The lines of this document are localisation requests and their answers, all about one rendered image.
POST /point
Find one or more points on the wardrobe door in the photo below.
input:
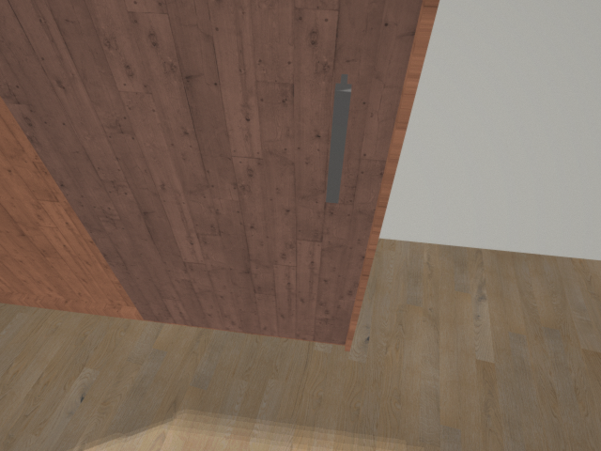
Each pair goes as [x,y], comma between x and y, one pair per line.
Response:
[44,248]
[192,139]

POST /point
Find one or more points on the handle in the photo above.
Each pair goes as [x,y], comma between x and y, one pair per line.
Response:
[338,138]

